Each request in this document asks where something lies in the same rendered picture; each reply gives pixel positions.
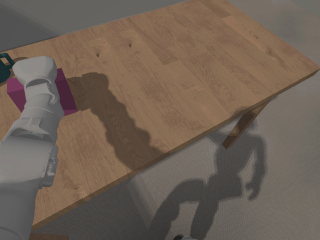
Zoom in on sponge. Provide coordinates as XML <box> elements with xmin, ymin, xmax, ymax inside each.
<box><xmin>7</xmin><ymin>68</ymin><xmax>78</xmax><ymax>116</ymax></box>

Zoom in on left robot upper arm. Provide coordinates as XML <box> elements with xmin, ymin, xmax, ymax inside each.
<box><xmin>0</xmin><ymin>136</ymin><xmax>59</xmax><ymax>240</ymax></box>

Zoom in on robot left forearm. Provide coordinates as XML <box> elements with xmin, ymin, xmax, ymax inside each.
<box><xmin>0</xmin><ymin>76</ymin><xmax>65</xmax><ymax>149</ymax></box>

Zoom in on table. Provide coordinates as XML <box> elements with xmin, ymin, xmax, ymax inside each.
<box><xmin>0</xmin><ymin>0</ymin><xmax>320</xmax><ymax>240</ymax></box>

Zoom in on robot left hand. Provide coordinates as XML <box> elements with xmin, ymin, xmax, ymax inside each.
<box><xmin>12</xmin><ymin>55</ymin><xmax>58</xmax><ymax>86</ymax></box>

